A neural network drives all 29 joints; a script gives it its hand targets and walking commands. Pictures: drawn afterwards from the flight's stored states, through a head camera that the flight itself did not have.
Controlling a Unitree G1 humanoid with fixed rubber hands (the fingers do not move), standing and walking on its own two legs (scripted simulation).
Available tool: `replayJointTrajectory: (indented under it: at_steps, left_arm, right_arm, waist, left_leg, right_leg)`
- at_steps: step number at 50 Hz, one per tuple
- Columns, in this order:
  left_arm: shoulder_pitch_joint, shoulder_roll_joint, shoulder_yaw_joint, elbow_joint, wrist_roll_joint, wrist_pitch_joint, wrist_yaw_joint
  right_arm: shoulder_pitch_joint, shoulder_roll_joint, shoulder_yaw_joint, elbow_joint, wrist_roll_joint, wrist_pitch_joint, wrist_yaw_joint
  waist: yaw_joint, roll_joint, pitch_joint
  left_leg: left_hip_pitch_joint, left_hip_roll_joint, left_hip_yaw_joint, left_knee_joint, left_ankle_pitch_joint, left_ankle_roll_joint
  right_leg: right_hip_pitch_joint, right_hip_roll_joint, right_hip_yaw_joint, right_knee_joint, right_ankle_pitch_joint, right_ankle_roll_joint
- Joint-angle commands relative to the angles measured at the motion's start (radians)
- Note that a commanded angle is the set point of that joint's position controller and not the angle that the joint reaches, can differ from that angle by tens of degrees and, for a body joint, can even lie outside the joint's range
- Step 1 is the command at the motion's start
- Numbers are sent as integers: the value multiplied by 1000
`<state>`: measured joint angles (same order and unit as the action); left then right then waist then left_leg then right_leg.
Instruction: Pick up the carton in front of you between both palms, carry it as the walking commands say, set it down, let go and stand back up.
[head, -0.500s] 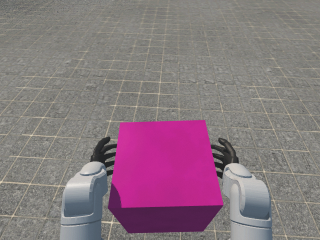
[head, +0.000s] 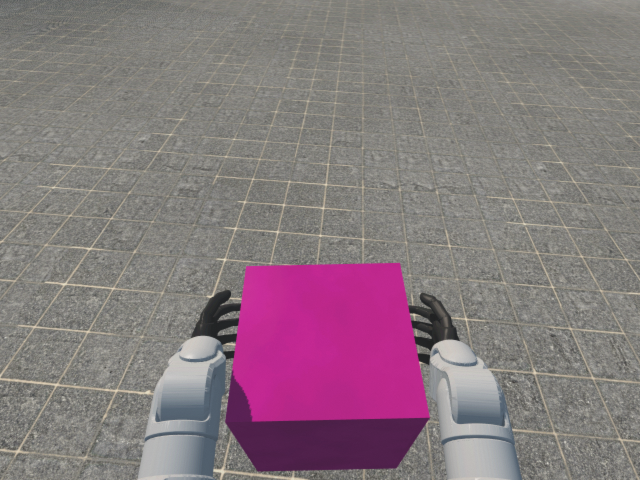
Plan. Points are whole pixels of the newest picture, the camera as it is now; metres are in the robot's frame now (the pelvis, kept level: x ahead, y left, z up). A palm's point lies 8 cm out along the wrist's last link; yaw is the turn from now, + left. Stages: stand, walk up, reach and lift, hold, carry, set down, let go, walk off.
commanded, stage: carry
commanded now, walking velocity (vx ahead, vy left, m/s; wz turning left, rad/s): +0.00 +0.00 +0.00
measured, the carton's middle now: (325, 372) +0.30 +0.00 -0.05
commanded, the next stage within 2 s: hold in 1.56 s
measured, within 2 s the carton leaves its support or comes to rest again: neither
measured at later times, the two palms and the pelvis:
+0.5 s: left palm (201, 382) +0.24 +0.15 +0.03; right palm (452, 387) +0.24 -0.15 +0.03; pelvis -0.05 +0.00 -0.01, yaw +0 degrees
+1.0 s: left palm (190, 406) +0.21 +0.15 +0.04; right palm (453, 412) +0.21 -0.14 +0.03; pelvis -0.08 +0.00 -0.01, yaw +0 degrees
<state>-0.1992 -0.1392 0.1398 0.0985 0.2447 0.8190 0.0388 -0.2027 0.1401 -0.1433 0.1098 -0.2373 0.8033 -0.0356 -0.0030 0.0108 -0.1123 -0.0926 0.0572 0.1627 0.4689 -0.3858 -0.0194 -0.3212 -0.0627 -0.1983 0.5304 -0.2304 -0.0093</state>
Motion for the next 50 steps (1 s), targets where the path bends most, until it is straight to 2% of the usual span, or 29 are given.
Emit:
replayJointTrajectory:
  at_steps: [1,4,7,13,18,26,36,50]
  left_arm:
    - [-445,-852,-487,12,-232,-120,-236]
    - [-484,-891,-478,57,-223,-175,-246]
    - [-499,-921,-497,56,-232,-198,-252]
    - [-485,-932,-575,-22,-283,-160,-250]
    - [-451,-896,-536,0,-259,-128,-246]
    - [-495,-916,-506,42,-252,-126,-254]
    - [-510,-933,-495,67,-250,-126,-262]
    - [-503,-933,-505,54,-255,-126,-261]
  right_arm:
    - [-430,863,483,22,236,-106,237]
    - [-468,898,476,59,224,-161,244]
    - [-486,928,499,53,229,-182,247]
    - [-472,943,572,-29,272,-143,240]
    - [-447,911,543,-7,257,-111,238]
    - [-501,930,520,31,255,-111,247]
    - [-511,943,506,51,249,-110,252]
    - [-512,943,522,32,258,-110,251]
  waist:
    - [-3,43,-253]
    - [-4,32,-271]
    - [-3,23,-285]
    - [-2,-1,-278]
    - [1,-5,-252]
    - [4,-8,-196]
    - [4,-10,-201]
    - [1,-9,-218]
  left_leg:
    - [55,120,-54,20,842,1]
    - [33,117,-50,35,762,9]
    - [27,119,-50,40,695,19]
    - [-15,107,-47,34,519,23]
    - [-47,105,-53,15,424,25]
    - [-105,105,-68,-38,240,33]
    - [-127,105,-77,-48,184,41]
    - [-141,105,-84,-36,204,49]
  right_leg:
    - [162,-69,59,32,513,-19]
    - [185,-83,75,47,535,-28]
    - [171,-87,80,59,478,-32]
    - [182,-99,92,43,476,-33]
    - [171,-107,101,22,433,-31]
    - [145,-109,116,-32,297,-22]
    - [137,-109,121,-54,257,-17]
    - [132,-109,117,-51,261,-15]
